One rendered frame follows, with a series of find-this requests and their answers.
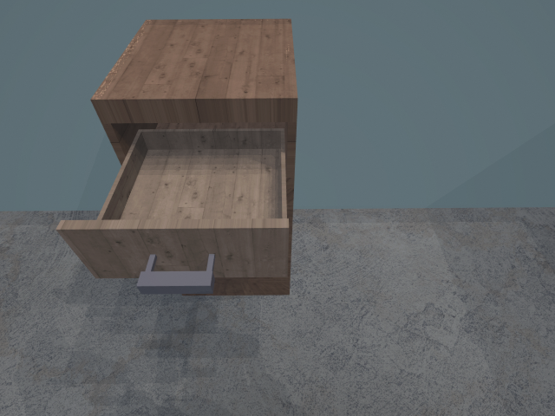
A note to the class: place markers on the handle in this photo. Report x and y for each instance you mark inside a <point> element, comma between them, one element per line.
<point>176,282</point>

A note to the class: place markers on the drawer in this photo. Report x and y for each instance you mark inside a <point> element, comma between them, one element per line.
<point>183,194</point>

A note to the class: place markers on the cabinet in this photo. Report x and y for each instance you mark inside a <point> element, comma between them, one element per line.
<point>207,74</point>

